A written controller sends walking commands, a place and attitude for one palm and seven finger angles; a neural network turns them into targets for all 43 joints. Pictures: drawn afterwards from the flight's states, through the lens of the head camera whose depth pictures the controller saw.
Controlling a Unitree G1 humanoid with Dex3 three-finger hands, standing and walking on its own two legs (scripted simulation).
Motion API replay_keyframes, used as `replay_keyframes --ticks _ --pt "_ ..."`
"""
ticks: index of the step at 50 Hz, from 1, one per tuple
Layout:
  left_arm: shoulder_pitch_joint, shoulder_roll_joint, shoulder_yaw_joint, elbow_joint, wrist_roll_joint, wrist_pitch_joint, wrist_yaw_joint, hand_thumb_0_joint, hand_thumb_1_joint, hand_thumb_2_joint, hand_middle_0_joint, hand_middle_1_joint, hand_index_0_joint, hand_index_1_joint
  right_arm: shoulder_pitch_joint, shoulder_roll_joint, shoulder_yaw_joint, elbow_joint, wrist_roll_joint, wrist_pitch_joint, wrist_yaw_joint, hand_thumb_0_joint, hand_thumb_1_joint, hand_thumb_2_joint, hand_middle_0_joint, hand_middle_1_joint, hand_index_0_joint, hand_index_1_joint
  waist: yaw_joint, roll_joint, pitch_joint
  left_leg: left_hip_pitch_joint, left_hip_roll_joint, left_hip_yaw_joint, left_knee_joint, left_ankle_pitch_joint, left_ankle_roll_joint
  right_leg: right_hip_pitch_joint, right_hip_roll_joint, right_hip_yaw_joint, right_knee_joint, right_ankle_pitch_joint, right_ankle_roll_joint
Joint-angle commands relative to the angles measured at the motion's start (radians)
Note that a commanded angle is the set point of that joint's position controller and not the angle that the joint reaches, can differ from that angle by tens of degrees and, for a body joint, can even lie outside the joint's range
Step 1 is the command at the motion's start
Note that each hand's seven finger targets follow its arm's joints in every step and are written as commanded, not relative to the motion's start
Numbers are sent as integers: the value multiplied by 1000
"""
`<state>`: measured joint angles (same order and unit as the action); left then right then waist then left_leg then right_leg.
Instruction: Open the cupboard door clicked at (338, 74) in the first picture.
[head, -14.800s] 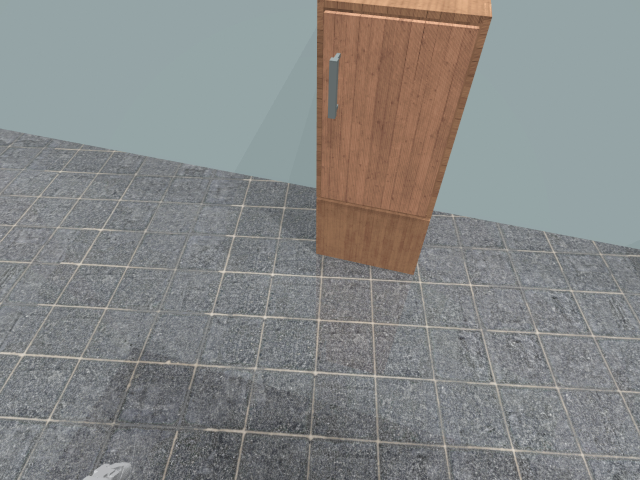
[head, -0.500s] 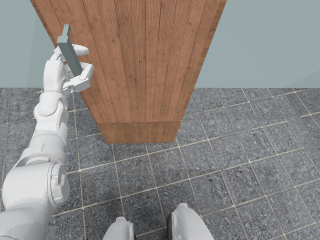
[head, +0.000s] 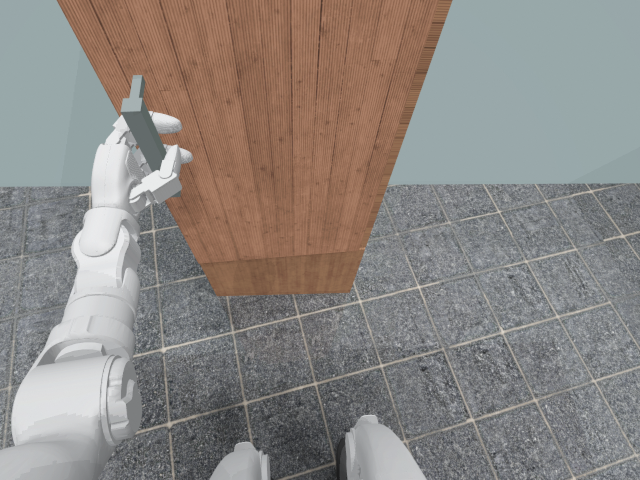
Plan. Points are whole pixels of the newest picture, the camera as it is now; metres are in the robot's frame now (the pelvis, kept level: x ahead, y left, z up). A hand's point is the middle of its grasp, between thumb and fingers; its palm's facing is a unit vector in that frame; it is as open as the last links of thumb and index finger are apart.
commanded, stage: pull the door open along its arc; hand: left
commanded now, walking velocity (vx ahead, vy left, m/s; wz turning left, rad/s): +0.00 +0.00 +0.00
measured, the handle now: (157, 142) +0.53 +0.18 +0.06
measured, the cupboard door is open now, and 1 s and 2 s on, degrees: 4 46 50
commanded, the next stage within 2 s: open thumb and fingers to let go in 0.80 s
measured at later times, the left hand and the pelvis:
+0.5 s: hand (231, 279) +0.33 +0.08 +0.06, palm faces +0.35 -0.94 +0.05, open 5.9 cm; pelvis +0.01 -0.01 +0.01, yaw +2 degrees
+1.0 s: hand (291, 328) +0.28 +0.02 +0.06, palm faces +0.35 -0.94 -0.04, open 5.8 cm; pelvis +0.00 -0.06 +0.01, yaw +5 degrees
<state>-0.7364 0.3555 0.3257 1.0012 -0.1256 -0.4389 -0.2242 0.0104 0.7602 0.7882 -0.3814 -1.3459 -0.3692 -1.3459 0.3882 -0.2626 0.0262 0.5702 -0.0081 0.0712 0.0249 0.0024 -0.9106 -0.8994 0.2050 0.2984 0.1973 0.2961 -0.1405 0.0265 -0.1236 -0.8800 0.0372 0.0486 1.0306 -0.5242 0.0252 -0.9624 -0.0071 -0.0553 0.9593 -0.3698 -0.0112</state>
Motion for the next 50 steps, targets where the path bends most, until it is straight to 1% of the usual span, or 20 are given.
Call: replay_keyframes --ticks 1,2,5,6,8,9,11,15,19,20,24,28,32,34,36,39,44,45,46,50 --pt "-111 167 2 -307 -32 -55 -9 0 900 900 -400 -1350 -400 -1350 92 -153 -69 -113 12 -27 -6 0 -900 -900 200 300 200 300 66 23 -490 192 -35 -35 -151 488 -6 471 35 28 -71 418 -13" --pt "-51 148 -8 -346 -38 -52 -7 0 900 900 -400 -1350 -400 -1350 82 -149 -70 -122 15 -27 -3 0 -900 -900 200 300 200 300 77 33 -481 203 -33 -33 -158 508 -8 474 34 26 -74 424 -14" --pt "100 97 -37 -461 -60 -45 3 0 900 900 -400 -1350 -400 -1350 54 -142 -74 -151 22 -35 1 0 -900 -900 200 300 200 300 93 -33 -446 183 -34 -22 -180 509 -2 531 31 28 -90 454 -14" --pt "153 81 -41 -497 -66 -41 6 0 900 900 -400 -1350 -400 -1350 43 -137 -74 -157 24 -39 3 0 -900 -900 200 300 200 300 102 -17 -435 184 -35 -14 -186 503 -3 536 29 30 -93 461 -12" --pt "208 43 -69 -566 -70 -42 18 0 900 900 -400 -1350 -400 -1350 19 -131 -74 -164 27 -44 4 0 -900 -900 200 300 200 300 101 -42 -393 186 -35 -14 -200 468 -7 531 28 23 -104 434 -10" --pt "224 0 25 -614 -129 -39 134 0 900 900 -400 -1350 -400 -1350 -17 -106 -75 -169 24 -55 5 0 -900 -900 200 300 200 300 156 -46 -353 166 -39 -13 -215 430 -21 518 32 7 -124 383 -10" --pt "313 -102 -57 -654 -98 -33 260 0 900 900 -400 -1350 -400 -1350 -48 -96 -69 -171 15 -75 14 0 -900 -900 200 300 200 300 145 -4 -300 195 -39 -17 -223 399 -31 464 29 -6 -129 317 -11" --pt "414 -206 -165 -818 9 -54 445 0 900 900 -400 -1350 -400 -1350 -64 -73 -74 -172 -20 -96 31 0 -900 -900 200 300 200 300 152 -40 -363 234 -33 -21 -199 495 -37 495 17 -8 -96 391 -16" --pt "483 -343 -310 -917 134 -44 619 0 900 900 -400 -1350 -400 -1350 -105 -49 -74 -171 -43 -100 46 0 -900 -900 200 300 200 300 150 -5 -350 265 -32 -25 -192 496 -43 466 9 -13 -86 372 -21" --pt "514 -371 -338 -921 162 -33 662 0 900 900 -400 -1350 -400 -1350 -109 -47 -76 -176 -48 -99 45 0 -900 -900 200 300 200 300 144 -47 -342 263 -29 -33 -189 490 -39 465 12 -17 -89 364 -21" --pt "552 -491 -478 -968 237 12 776 0 900 900 -400 -1350 -400 -1350 -160 -31 -75 -175 -59 -101 42 0 -900 -900 200 300 200 300 126 -68 -319 263 -33 -37 -192 399 -36 459 7 -15 -104 307 -21" --pt "595 -543 -579 -998 298 43 792 0 900 900 -400 -1350 -400 -1350 -195 -16 -67 -178 -66 -109 21 0 -900 -900 200 300 200 300 116 -105 -292 254 -38 -42 -191 334 -26 466 1 -4 -120 269 -24" --pt "692 -590 -641 -1064 260 62 780 0 900 900 -400 -1350 -400 -1350 -242 -2 -56 -185 -57 -127 12 0 -900 -900 200 300 200 300 122 -85 -281 263 -48 -40 -190 302 -22 499 -5 8 -151 253 -25" --pt "808 -611 -666 -1099 242 76 767 0 900 900 -400 -1350 -400 -1350 -255 8 -48 -197 -54 -137 14 0 -900 -900 200 300 200 300 135 -87 -275 260 -53 -39 -192 314 -22 532 -7 9 -158 286 -25" --pt "888 -630 -692 -1135 231 91 755 0 900 900 -400 -1350 -400 -1350 -271 15 -43 -203 -47 -146 16 0 -900 -900 200 300 200 300 133 -114 -252 254 -55 -41 -190 299 -22 544 -13 19 -178 288 -20" --pt "1026 -609 -683 -1215 223 105 747 0 900 900 -400 -1350 -400 -1350 -280 21 -36 -217 -46 -155 20 0 -900 -900 200 300 200 300 153 -107 -247 246 -65 -38 -190 280 -27 574 -21 31 -190 285 -17" --pt "845 -567 -617 -1161 226 116 786 0 900 900 -400 -1350 -400 -1350 -299 21 -30 -188 -55 -172 5 0 -900 -900 200 300 200 300 126 -131 -161 197 -77 -55 -145 176 -31 492 -47 114 -259 106 0" --pt "740 -532 -587 -1144 233 111 802 0 900 900 -400 -1350 -400 -1350 -301 19 -29 -173 -55 -174 -2 0 -900 -900 200 300 200 300 113 -130 -142 185 -77 -59 -134 163 -29 469 -52 129 -267 73 0" --pt "748 -537 -579 -1124 237 108 806 0 830 870 -395 -1342 -395 -1342 -302 22 -34 -168 -61 -178 -4 0 -900 -900 200 300 200 300 124 -112 -156 184 -79 -57 -129 163 -31 471 -56 139 -264 67 2" --pt "776 -517 -559 -1103 224 95 788 0 550 750 -375 -1313 -375 -1313 -284 17 -39 -168 -61 -182 -9 0 -900 -900 200 300 200 300 135 -146 -228 149 -81 -61 -130 171 -32 545 -74 170 -253 140 14"
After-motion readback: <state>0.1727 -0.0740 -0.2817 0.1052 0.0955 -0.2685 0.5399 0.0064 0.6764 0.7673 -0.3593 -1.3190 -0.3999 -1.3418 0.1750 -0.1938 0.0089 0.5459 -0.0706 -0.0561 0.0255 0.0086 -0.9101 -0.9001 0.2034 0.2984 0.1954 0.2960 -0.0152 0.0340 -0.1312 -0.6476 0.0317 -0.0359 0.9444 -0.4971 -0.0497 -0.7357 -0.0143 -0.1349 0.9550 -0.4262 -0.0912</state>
